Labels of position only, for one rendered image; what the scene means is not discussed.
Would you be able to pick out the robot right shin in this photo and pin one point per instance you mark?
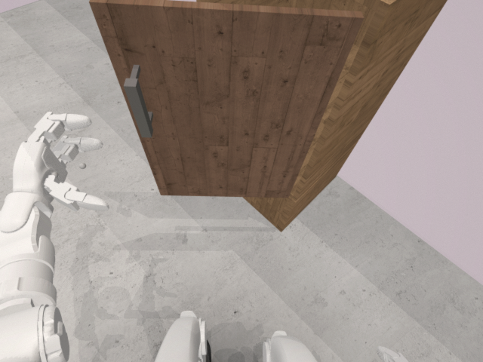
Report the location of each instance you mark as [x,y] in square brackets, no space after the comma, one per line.
[279,333]

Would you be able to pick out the robot right hand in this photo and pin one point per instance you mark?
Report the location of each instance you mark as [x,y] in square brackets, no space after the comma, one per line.
[387,355]

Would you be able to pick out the robot left hand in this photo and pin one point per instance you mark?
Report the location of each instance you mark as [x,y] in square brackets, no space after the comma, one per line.
[35,162]

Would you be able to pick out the left robot upper arm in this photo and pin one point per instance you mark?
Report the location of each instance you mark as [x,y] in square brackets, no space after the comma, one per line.
[35,334]

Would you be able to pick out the handle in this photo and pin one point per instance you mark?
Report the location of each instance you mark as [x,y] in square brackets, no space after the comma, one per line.
[138,106]

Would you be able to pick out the robot left forearm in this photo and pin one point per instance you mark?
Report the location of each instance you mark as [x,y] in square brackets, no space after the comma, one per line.
[27,255]

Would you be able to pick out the cupboard door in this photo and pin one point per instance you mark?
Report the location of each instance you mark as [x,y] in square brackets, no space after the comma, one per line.
[237,92]

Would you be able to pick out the right robot thigh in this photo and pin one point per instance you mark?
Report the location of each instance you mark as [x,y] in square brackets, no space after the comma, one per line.
[286,349]

